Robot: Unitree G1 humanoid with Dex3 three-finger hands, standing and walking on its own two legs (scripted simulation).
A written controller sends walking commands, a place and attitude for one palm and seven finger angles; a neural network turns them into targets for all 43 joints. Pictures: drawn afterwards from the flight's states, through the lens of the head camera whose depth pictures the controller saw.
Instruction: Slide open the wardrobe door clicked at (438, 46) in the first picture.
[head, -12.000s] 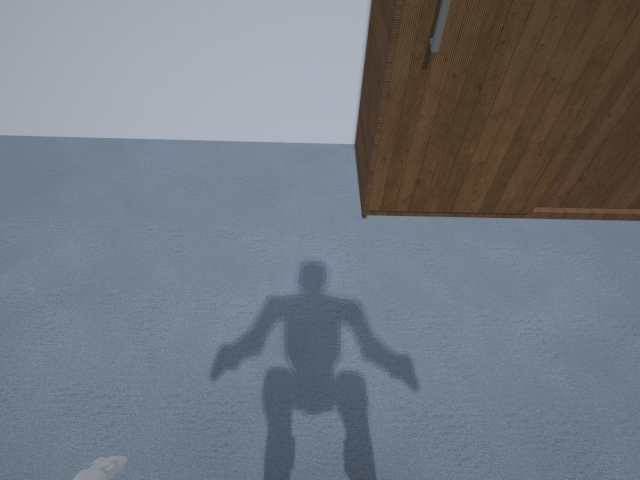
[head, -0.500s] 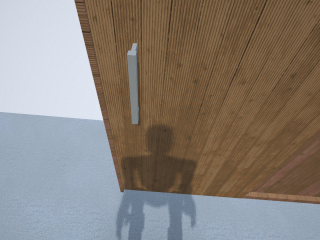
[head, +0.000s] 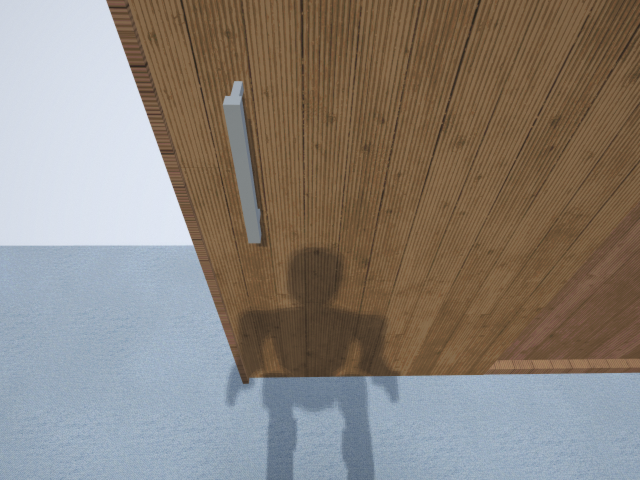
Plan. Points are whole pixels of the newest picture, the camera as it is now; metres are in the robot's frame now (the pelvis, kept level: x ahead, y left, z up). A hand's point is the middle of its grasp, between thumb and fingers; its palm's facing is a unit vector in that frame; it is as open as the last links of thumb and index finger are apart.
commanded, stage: come to a stop and stand still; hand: left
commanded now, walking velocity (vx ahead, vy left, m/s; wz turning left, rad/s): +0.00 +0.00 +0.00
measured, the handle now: (247, 171) +0.48 +0.13 +0.13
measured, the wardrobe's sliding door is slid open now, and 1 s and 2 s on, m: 0.00 0.00 0.00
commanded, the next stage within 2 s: look again from close up in 0.92 s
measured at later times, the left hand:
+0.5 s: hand out of the picture -0.01 +0.21 -0.16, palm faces -0.02 -0.97 -0.23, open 7.4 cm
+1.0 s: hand out of the picture +0.06 +0.20 -0.16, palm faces -0.02 -0.98 -0.21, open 7.4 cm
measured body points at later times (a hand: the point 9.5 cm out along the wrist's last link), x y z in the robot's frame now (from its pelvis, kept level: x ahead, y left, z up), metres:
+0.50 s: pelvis -0.01 +0.02 +0.01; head +0.01 +0.02 +0.46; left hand +0.00 +0.26 -0.14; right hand +0.00 -0.23 -0.14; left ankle +0.01 +0.09 -0.72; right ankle -0.02 -0.12 -0.72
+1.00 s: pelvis +0.02 +0.01 +0.02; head +0.04 +0.02 +0.46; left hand +0.06 +0.25 -0.14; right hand +0.07 -0.22 -0.13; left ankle +0.01 +0.09 -0.72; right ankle -0.02 -0.12 -0.72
